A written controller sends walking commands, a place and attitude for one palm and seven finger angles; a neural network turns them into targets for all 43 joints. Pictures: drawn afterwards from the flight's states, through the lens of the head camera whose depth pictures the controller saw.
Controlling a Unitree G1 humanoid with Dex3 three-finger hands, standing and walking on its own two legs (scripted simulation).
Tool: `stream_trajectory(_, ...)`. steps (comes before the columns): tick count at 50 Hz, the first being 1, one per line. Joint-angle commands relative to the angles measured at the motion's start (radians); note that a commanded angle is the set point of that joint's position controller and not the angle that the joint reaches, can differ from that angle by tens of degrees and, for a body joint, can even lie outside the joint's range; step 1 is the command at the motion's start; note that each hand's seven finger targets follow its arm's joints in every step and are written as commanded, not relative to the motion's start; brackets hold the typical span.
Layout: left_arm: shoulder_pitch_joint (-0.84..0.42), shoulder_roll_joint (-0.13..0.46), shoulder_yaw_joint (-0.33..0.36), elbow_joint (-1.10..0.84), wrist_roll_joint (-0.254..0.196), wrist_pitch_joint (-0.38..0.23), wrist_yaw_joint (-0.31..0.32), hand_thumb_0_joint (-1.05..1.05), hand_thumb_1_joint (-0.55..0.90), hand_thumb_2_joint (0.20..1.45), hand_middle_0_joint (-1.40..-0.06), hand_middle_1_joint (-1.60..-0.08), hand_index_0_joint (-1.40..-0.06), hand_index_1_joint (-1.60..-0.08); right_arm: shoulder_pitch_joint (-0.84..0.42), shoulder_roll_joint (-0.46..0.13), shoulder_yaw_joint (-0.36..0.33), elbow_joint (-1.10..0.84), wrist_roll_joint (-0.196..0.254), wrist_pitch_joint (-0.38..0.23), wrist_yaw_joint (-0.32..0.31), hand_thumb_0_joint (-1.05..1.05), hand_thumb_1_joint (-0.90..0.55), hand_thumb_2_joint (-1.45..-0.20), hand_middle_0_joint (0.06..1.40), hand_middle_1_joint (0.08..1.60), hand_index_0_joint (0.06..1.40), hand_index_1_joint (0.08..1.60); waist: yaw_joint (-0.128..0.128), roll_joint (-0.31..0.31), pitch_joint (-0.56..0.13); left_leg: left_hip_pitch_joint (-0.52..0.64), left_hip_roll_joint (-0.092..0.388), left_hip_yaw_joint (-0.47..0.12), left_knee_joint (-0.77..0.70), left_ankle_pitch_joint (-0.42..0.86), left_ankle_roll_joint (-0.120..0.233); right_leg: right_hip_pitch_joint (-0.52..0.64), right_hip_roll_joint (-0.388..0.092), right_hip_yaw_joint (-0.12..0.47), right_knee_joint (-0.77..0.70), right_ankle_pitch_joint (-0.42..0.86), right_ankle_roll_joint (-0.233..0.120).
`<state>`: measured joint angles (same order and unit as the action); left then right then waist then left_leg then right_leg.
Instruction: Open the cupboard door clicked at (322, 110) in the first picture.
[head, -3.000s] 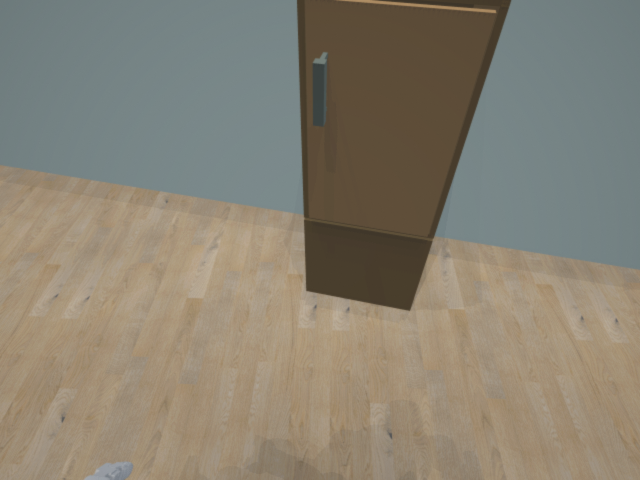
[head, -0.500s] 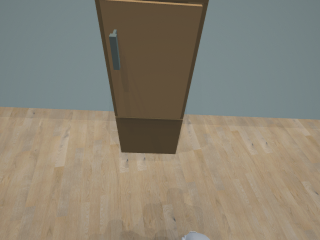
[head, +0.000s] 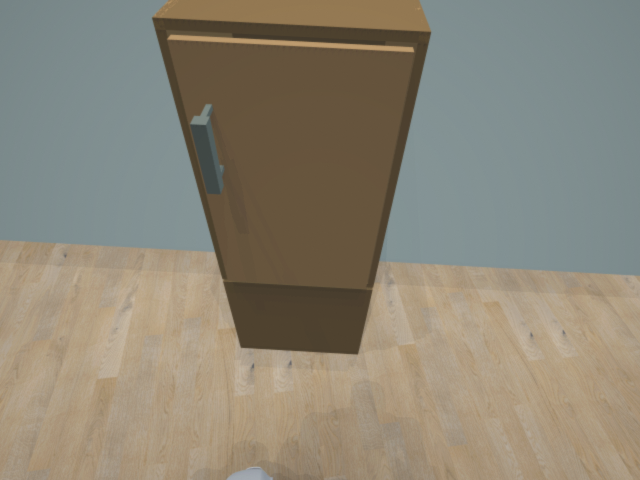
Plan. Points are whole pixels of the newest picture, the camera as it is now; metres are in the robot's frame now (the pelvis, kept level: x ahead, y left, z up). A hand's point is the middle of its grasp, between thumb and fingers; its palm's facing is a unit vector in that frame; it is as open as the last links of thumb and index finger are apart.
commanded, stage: come to a stop and stand still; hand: left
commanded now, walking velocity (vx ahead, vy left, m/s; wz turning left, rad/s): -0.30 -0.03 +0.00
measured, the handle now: (211, 149) +0.60 +0.22 +0.08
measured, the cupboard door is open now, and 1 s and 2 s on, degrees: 0 0 0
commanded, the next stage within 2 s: look again from close up in 1.38 s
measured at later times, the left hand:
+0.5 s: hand out of the picture +0.00 +0.18 -0.17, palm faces +0.02 -0.96 -0.28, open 7.4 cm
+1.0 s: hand out of the picture -0.09 +0.12 -0.17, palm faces +0.05 -0.99 -0.15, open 7.3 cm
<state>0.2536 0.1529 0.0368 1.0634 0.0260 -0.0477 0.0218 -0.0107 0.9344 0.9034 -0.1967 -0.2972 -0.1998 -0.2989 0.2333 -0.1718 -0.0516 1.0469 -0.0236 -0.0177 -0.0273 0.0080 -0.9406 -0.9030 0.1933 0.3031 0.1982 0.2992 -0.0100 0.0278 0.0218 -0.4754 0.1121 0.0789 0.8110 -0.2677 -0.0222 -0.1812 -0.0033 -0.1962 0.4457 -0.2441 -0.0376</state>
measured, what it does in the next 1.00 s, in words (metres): steps on the spot: left foot, then right foot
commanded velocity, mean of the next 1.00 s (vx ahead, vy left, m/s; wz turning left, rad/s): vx -0.05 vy -0.03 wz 0.00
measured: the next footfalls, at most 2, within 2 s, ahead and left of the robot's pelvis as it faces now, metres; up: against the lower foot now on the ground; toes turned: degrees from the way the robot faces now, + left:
left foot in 0.06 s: +0.14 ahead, +0.12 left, +0.00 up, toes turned +7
right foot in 0.46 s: -0.01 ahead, -0.14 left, +0.00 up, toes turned -6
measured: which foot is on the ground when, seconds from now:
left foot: up 0.00-0.04, down 0.06-0.48, up 0.50-0.76, down 0.78-1.00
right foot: down 0.00-0.10, up 0.12-0.44, down 0.46-1.00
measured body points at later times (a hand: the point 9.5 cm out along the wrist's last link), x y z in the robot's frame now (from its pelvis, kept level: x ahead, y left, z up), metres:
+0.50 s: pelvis -0.03 -0.02 -0.01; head -0.03 -0.04 +0.44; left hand +0.00 +0.23 -0.15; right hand +0.03 -0.26 -0.17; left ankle +0.09 +0.11 -0.73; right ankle -0.05 -0.14 -0.74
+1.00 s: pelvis -0.08 -0.04 +0.01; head -0.09 -0.03 +0.46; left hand -0.09 +0.17 -0.16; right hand -0.09 -0.25 -0.15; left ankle -0.09 +0.08 -0.74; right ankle -0.05 -0.14 -0.74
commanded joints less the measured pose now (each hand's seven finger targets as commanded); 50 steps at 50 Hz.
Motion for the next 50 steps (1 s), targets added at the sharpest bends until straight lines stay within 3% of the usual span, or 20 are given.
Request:
stream_trajectory(1,0.035,0.112,0.015,-0.036,-0.007,0.020,0.015,0.000,0.900,0.900,-0.200,-0.300,-0.200,-0.300,0.133,0.010,0.022,0.016,0.013,0.006,0.007,0.000,-0.900,-0.900,0.200,0.300,0.200,0.300,-0.016,-0.122,0.002,0.262,-0.034,0.010,-0.286,0.194,-0.008,-0.092,-0.208,0.112,-0.036,0.410,-0.074)
stream_trajectory(2,0.061,0.103,0.013,-0.036,-0.008,0.030,0.017,0.000,0.900,0.900,-0.200,-0.300,-0.200,-0.300,0.139,-0.027,0.014,0.013,0.012,0.000,0.005,0.000,-0.900,-0.900,0.200,0.300,0.200,0.300,-0.011,-0.047,-0.007,0.329,-0.009,-0.019,-0.335,0.376,0.002,-0.117,-0.177,0.117,0.029,0.324,-0.042)
stream_trajectory(4,0.133,0.064,0.009,-0.042,-0.017,0.050,0.024,0.000,0.900,0.900,-0.200,-0.300,-0.200,-0.300,0.115,-0.135,-0.002,-0.014,0.008,0.000,-0.006,0.000,-0.900,-0.900,0.200,0.300,0.200,0.300,0.019,0.174,-0.035,0.333,0.199,-0.196,-0.400,0.788,0.114,-0.113,-0.074,0.076,0.143,-0.064,0.039)
stream_trajectory(6,0.147,0.065,0.005,-0.033,-0.016,0.066,0.025,0.000,0.900,0.900,-0.200,-0.300,-0.200,-0.300,0.052,-0.142,-0.003,-0.026,0.005,0.006,-0.020,0.000,-0.900,-0.900,0.200,0.300,0.200,0.300,0.020,0.244,-0.025,0.291,0.257,-0.261,-0.492,0.794,0.203,-0.136,-0.044,0.116,0.378,-0.341,0.054)
stream_trajectory(10,0.119,0.086,0.024,-0.037,-0.007,0.077,0.016,0.000,0.900,0.900,-0.200,-0.300,-0.200,-0.300,-0.022,-0.145,-0.018,-0.060,0.003,0.020,-0.030,0.000,-0.900,-0.900,0.200,0.300,0.200,0.300,0.012,0.122,-0.088,0.356,0.244,-0.180,-0.435,0.753,0.230,-0.231,-0.047,0.192,0.586,-0.300,0.053)
stream_trajectory(13,0.100,0.079,0.031,-0.057,-0.007,0.088,0.012,0.000,0.900,0.900,-0.200,-0.300,-0.200,-0.300,-0.026,-0.164,-0.033,-0.070,0.004,0.027,-0.029,0.000,-0.900,-0.900,0.200,0.300,0.200,0.300,-0.004,0.076,-0.159,0.404,0.232,-0.157,-0.433,0.644,0.221,-0.263,-0.035,0.196,0.628,-0.264,0.070)
stream_trajectory(18,0.102,0.053,0.027,-0.072,-0.006,0.094,0.004,0.000,0.900,0.900,-0.200,-0.300,-0.200,-0.300,-0.064,-0.163,-0.044,-0.071,-0.004,0.036,-0.013,0.000,-0.900,-0.900,0.200,0.300,0.200,0.300,-0.006,0.169,-0.120,0.274,0.208,-0.183,-0.519,0.170,0.187,-0.142,-0.049,0.154,0.364,-0.262,0.054)
stream_trajectory(21,0.204,0.054,0.028,-0.036,-0.004,0.086,0.004,0.000,0.900,0.900,-0.200,-0.300,-0.200,-0.300,-0.082,-0.162,-0.050,-0.074,-0.003,0.047,0.000,0.000,-0.900,-0.900,0.200,0.300,0.200,0.300,0.041,0.129,-0.074,0.110,0.143,-0.149,-0.532,-0.120,0.116,0.052,-0.022,0.100,0.076,-0.102,0.036)
stream_trajectory(22,0.241,0.083,0.031,-0.024,0.004,0.084,0.006,0.000,0.900,0.900,-0.200,-0.300,-0.200,-0.300,-0.083,-0.135,-0.049,-0.076,0.002,0.055,0.005,0.000,-0.900,-0.900,0.200,0.300,0.200,0.300,0.054,0.036,-0.042,0.037,0.073,-0.094,-0.471,-0.199,0.069,0.093,-0.041,0.118,-0.037,-0.065,0.029)
stream_trajectory(23,0.217,0.145,0.033,-0.044,0.017,0.074,0.010,0.000,0.900,0.900,-0.200,-0.300,-0.200,-0.300,-0.065,-0.071,-0.038,-0.086,0.013,0.066,0.010,0.000,-0.900,-0.900,0.200,0.300,0.200,0.300,0.038,-0.182,-0.002,-0.011,-0.025,-0.027,-0.274,-0.222,0.011,-0.005,-0.205,0.363,-0.218,-0.266,-0.028)
stream_trajectory(24,0.105,0.205,0.037,-0.086,0.016,0.077,0.013,0.000,0.900,0.900,-0.200,-0.300,-0.200,-0.300,-0.098,-0.037,-0.031,-0.112,0.010,0.072,0.019,0.000,-0.900,-0.900,0.200,0.300,0.200,0.300,0.031,-0.346,0.097,-0.020,-0.081,-0.006,-0.089,-0.210,-0.007,-0.211,-0.353,0.527,-0.350,-0.454,-0.097)
stream_trajectory(25,0.028,0.208,0.035,-0.115,0.014,0.079,0.018,0.000,0.900,0.900,-0.200,-0.300,-0.200,-0.300,-0.109,-0.067,-0.038,-0.115,0.006,0.076,0.024,0.000,-0.900,-0.900,0.200,0.300,0.200,0.300,0.026,-0.240,0.096,0.059,-0.067,-0.067,0.049,-0.204,0.009,-0.338,-0.381,0.505,-0.367,-0.474,-0.124)
stream_trajectory(26,-0.034,0.187,0.036,-0.125,0.011,0.067,0.023,0.000,0.900,0.900,-0.200,-0.300,-0.200,-0.300,-0.092,-0.056,-0.036,-0.091,0.005,0.082,0.025,0.000,-0.900,-0.900,0.200,0.300,0.200,0.300,0.004,-0.293,0.121,0.055,-0.059,-0.103,0.104,-0.155,0.023,-0.372,-0.319,0.454,-0.351,-0.432,-0.096)
stream_trajectory(29,-0.043,0.131,0.016,-0.110,0.002,0.050,0.014,0.000,0.900,0.900,-0.200,-0.300,-0.200,-0.300,0.021,-0.046,-0.029,-0.027,0.004,0.067,0.025,0.000,-0.900,-0.900,0.200,0.300,0.200,0.300,-0.031,-0.179,0.108,0.052,-0.069,-0.069,0.159,-0.059,0.019,-0.249,-0.207,0.283,-0.241,-0.124,-0.067)
stream_trajectory(34,0.098,0.131,0.015,-0.051,-0.002,0.037,0.014,0.000,0.900,0.900,-0.200,-0.300,-0.200,-0.300,-0.001,-0.031,-0.006,-0.020,0.007,0.043,0.007,0.000,-0.900,-0.900,0.200,0.300,0.200,0.300,0.039,-0.158,0.025,0.093,-0.056,-0.040,-0.126,-0.145,0.003,-0.007,-0.243,0.324,-0.157,0.161,-0.117)
stream_trajectory(35,0.095,0.132,0.016,-0.043,-0.003,0.035,0.015,0.000,0.900,0.900,-0.200,-0.300,-0.200,-0.300,0.023,-0.024,-0.001,-0.009,0.009,0.038,0.004,0.000,-0.900,-0.900,0.200,0.300,0.200,0.300,0.034,-0.164,0.005,0.131,-0.053,-0.041,-0.213,-0.127,0.002,0.023,-0.237,0.313,-0.138,0.196,-0.115)
stream_trajectory(37,0.077,0.121,0.012,-0.020,-0.015,0.035,0.015,0.000,0.900,0.900,-0.200,-0.300,-0.200,-0.300,0.095,-0.016,0.013,0.035,0.012,0.024,-0.005,0.000,-0.900,-0.900,0.200,0.300,0.200,0.300,0.008,-0.105,-0.035,0.277,-0.049,-0.063,-0.412,0.051,0.011,0.001,-0.201,0.291,-0.090,0.211,-0.069)
stream_trajectory(39,0.099,0.076,0.000,-0.006,-0.028,0.032,0.009,0.000,0.900,0.900,-0.200,-0.300,-0.200,-0.300,0.097,-0.060,0.021,0.055,0.008,0.001,-0.016,0.000,-0.900,-0.900,0.200,0.300,0.200,0.300,0.035,0.029,-0.060,0.347,0.043,-0.153,-0.440,0.303,0.050,-0.014,-0.114,0.226,-0.061,0.227,-0.003)
stream_trajectory(43,0.066,0.089,-0.004,0.031,-0.024,0.039,0.007,0.000,0.900,0.900,-0.200,-0.300,-0.200,-0.300,0.078,-0.053,0.028,0.078,0.010,-0.002,-0.021,0.000,-0.900,-0.900,0.200,0.300,0.200,0.300,0.035,0.104,-0.023,0.265,0.036,-0.124,-0.482,0.228,0.045,0.077,-0.106,0.190,-0.074,0.189,0.016)
stream_trajectory(50,0.091,0.073,-0.011,0.064,-0.014,0.049,0.005,0.000,0.900,0.900,-0.200,-0.300,-0.200,-0.300,0.109,-0.034,0.030,0.084,0.007,0.019,-0.017,0.000,-0.900,-0.900,0.200,0.300,0.200,0.300,0.026,-0.023,0.128,0.198,-0.010,-0.108,-0.535,-0.085,0.043,-0.032,-0.102,0.230,-0.173,-0.071,0.023)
